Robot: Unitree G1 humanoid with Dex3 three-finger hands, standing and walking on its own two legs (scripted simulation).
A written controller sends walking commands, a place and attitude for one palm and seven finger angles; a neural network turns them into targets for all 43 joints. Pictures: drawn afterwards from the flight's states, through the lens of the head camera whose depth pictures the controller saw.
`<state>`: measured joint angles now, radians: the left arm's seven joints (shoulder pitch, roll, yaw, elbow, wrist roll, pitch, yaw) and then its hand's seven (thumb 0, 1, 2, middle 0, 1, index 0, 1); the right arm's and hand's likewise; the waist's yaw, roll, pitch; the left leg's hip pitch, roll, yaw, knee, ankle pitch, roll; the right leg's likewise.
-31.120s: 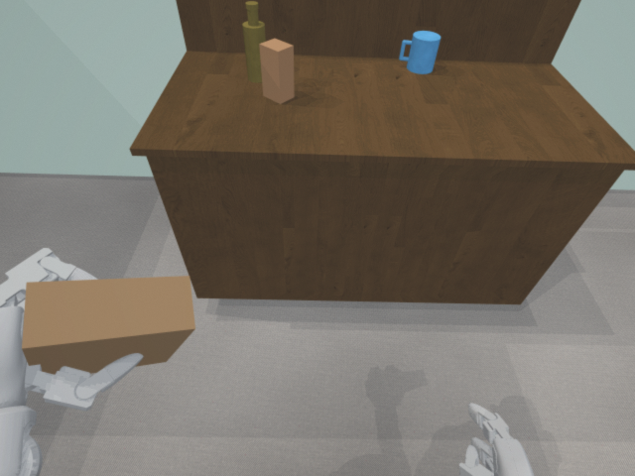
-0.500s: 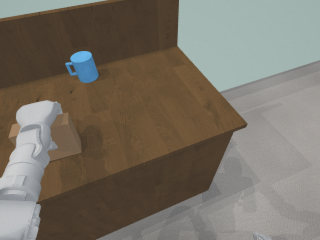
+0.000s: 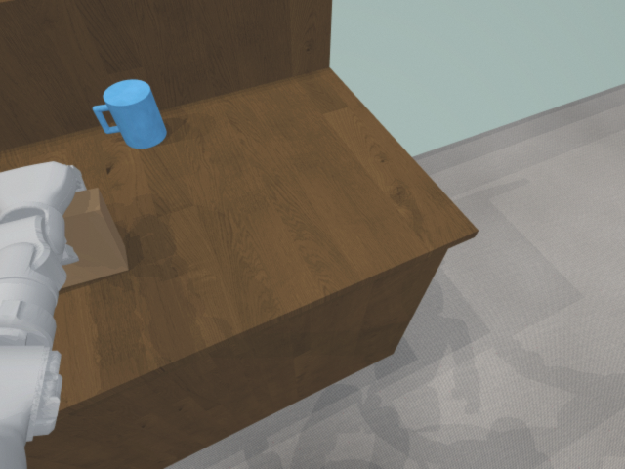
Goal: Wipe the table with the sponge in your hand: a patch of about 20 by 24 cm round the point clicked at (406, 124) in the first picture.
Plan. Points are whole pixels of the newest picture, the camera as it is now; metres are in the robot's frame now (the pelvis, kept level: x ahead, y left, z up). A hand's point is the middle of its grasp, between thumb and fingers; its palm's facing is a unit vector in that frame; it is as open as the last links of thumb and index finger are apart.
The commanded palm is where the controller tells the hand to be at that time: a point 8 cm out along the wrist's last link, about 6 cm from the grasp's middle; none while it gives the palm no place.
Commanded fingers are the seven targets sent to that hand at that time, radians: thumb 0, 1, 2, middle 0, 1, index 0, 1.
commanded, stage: wipe forward along the first lane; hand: left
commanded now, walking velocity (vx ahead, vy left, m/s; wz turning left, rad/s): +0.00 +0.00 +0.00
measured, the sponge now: (66, 253) +0.40 +0.36 +0.02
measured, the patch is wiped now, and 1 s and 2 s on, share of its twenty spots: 0.45 0.50 0.70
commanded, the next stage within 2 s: slide across to the middle lane in 0.16 s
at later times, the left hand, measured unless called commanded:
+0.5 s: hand (74, 202) +0.45 +0.34 +0.07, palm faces -0.11 -0.02 -0.99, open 9.5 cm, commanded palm +0.43 +0.33 +0.13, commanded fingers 0.00 0.10 1.30 -1.20 -1.60 -1.20 -1.60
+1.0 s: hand (119, 190) +0.47 +0.28 +0.08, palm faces -0.12 -0.01 -0.99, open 9.5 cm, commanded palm +0.46 +0.27 +0.13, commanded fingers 0.00 0.10 1.30 -1.20 -1.60 -1.20 -1.60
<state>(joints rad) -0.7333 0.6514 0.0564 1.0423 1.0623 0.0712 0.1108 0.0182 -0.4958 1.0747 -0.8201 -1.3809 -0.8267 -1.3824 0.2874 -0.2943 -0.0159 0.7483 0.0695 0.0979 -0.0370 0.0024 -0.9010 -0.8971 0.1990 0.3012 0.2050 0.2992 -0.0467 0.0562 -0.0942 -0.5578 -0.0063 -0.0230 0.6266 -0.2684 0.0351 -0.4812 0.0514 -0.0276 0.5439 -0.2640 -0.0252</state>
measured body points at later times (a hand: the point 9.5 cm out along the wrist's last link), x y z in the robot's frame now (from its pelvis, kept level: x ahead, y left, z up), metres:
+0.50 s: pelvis +0.02 +0.02 +0.00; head +0.08 +0.02 +0.45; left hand +0.45 +0.34 +0.13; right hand +0.08 -0.25 -0.13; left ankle +0.02 +0.10 -0.73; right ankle +0.00 -0.11 -0.73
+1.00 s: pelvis +0.03 -0.01 +0.01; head +0.08 -0.01 +0.45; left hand +0.47 +0.28 +0.13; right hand +0.11 -0.27 -0.13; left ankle +0.02 +0.10 -0.73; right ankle +0.00 -0.11 -0.73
